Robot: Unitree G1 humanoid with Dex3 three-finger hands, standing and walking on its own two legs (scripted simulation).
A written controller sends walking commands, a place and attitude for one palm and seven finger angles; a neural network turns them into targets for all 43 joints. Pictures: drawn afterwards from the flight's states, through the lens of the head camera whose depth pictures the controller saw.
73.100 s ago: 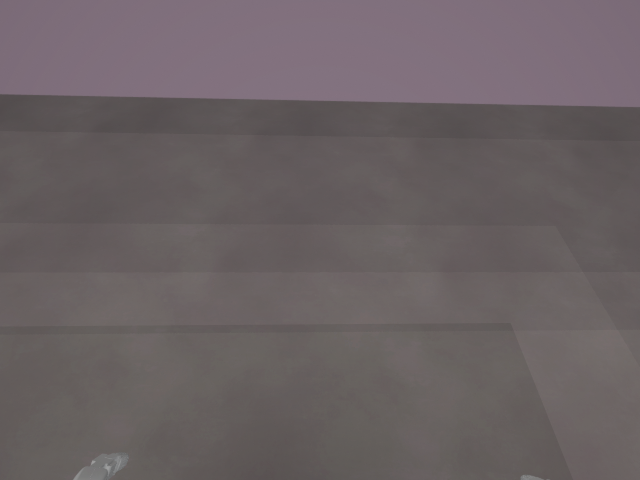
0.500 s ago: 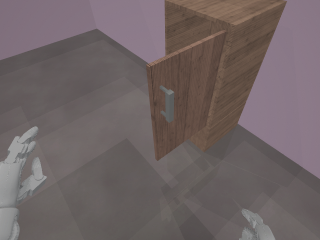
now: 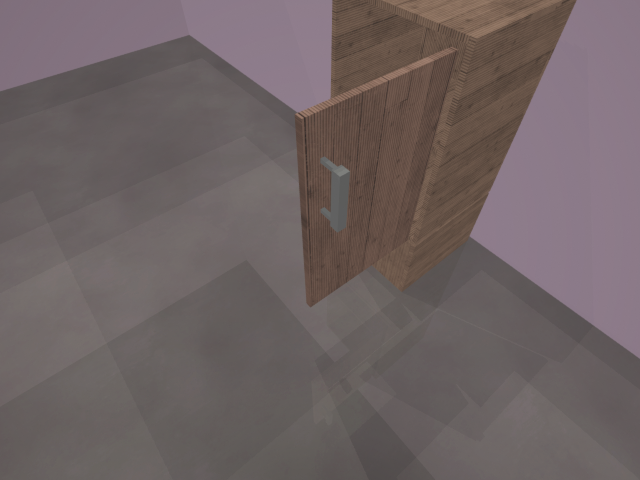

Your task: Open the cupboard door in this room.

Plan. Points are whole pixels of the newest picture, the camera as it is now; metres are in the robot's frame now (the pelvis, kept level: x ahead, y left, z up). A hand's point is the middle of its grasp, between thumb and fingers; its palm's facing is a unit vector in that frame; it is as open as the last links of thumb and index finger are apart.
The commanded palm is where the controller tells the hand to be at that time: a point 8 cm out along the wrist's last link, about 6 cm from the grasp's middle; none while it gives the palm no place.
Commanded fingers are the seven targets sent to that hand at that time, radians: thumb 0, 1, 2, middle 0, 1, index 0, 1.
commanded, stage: let the arm hang, fingers relaxed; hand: left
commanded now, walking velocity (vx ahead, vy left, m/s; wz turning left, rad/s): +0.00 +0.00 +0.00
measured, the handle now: (332, 194) +0.61 +0.01 -0.04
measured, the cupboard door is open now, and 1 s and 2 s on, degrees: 89 89 89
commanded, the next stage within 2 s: look to check the result in 0.54 s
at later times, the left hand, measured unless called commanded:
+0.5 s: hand out of the picture +0.00 +0.16 -0.18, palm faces +0.03 -0.99 -0.17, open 7.3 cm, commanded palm none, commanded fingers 0.00 0.90 0.90 -0.20 -0.30 -0.20 -0.30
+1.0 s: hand out of the picture +0.01 +0.15 -0.17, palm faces +0.02 -0.98 -0.18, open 7.4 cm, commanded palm none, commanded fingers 0.00 0.90 0.90 -0.20 -0.30 -0.20 -0.30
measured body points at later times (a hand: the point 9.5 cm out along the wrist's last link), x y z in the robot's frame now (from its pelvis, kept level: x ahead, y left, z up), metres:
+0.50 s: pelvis +0.01 +0.00 +0.00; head +0.02 +0.00 +0.45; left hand +0.00 +0.21 -0.16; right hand -0.02 -0.20 -0.17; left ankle +0.03 +0.11 -0.74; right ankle +0.02 -0.08 -0.74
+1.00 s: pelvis +0.02 -0.01 +0.00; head +0.03 -0.01 +0.45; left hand +0.01 +0.21 -0.16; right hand +0.00 -0.21 -0.17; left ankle +0.03 +0.11 -0.74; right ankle +0.02 -0.08 -0.74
